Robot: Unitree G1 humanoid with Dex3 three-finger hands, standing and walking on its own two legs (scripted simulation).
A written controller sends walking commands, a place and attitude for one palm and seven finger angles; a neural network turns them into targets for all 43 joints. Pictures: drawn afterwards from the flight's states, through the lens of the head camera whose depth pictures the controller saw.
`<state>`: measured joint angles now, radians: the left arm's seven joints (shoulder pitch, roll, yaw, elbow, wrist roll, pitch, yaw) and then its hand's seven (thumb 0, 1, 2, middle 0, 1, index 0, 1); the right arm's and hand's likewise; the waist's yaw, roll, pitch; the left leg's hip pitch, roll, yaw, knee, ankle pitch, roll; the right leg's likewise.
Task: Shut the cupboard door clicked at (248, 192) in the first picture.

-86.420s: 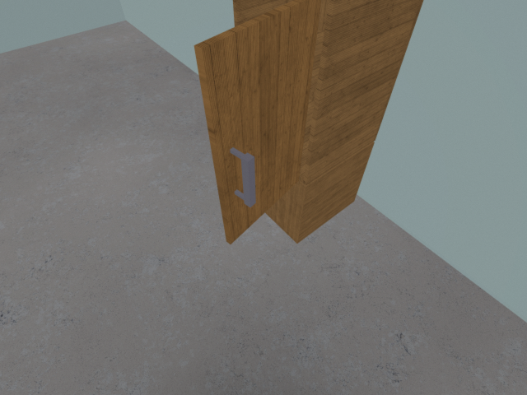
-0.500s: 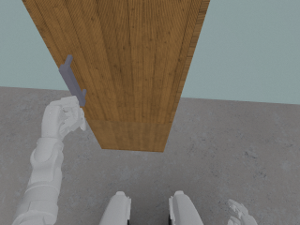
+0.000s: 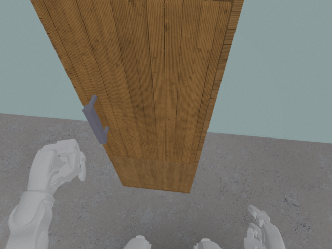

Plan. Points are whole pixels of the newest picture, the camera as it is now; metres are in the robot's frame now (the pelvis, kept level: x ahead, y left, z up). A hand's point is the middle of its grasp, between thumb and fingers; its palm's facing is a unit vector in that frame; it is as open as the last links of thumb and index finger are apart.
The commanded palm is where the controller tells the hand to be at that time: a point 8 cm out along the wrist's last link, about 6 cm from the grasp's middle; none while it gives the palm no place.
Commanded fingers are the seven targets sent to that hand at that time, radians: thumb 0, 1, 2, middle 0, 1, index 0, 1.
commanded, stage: draw the hand back to the body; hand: left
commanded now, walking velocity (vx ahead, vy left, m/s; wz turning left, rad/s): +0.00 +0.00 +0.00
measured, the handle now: (98, 120) +0.46 +0.22 +0.01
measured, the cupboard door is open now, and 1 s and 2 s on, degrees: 0 0 0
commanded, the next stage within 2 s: step back with the hand held close in 1.24 s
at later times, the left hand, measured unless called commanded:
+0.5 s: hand (26, 171) +0.23 +0.25 +0.16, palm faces +0.34 -0.87 -0.37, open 3.6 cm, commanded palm +0.19 +0.28 +0.18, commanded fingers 0.00 0.90 0.90 -0.67 -0.81 -0.67 -0.81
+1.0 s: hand out of the picture +0.21 +0.27 +0.25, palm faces +0.49 -0.77 -0.41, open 6.9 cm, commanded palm +0.16 +0.30 +0.25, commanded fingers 0.00 0.90 0.90 -0.20 -0.30 -0.20 -0.30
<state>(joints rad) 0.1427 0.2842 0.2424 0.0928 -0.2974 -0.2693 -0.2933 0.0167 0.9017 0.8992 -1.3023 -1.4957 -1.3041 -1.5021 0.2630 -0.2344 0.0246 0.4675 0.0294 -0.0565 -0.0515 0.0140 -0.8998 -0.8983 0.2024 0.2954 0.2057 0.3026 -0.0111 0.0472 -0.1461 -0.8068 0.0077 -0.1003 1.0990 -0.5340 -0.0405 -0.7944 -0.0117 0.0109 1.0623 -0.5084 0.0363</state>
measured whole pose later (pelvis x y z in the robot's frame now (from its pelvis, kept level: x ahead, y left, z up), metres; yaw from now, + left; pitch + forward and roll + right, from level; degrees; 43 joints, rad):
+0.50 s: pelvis +0.00 +0.00 +0.05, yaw +0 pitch +2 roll +0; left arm 0.36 0.33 0.22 -0.19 -0.06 -0.02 0.11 0.02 0.90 0.90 -0.93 -1.09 -0.93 -1.09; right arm 0.26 -0.23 0.04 0.53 0.02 -0.08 -0.13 0.02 -0.90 -0.90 0.20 0.30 0.20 0.30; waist 0.03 0.06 -0.08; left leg -0.38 0.00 -0.07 0.74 -0.39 -0.02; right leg -0.38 -0.03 0.03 0.73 -0.38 0.04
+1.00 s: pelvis +0.02 +0.01 +0.07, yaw -1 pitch -2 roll +0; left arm 0.44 0.34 0.38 -0.40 -0.06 -0.07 0.11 0.01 0.89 0.90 -0.29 -0.38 -0.29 -0.39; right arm 0.22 -0.21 0.03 0.61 0.00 -0.15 -0.10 0.02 -0.90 -0.90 0.20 0.30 0.21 0.30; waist 0.08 0.07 -0.03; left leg -0.18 0.00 -0.05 0.54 -0.32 -0.02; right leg -0.19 -0.04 0.04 0.55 -0.31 0.05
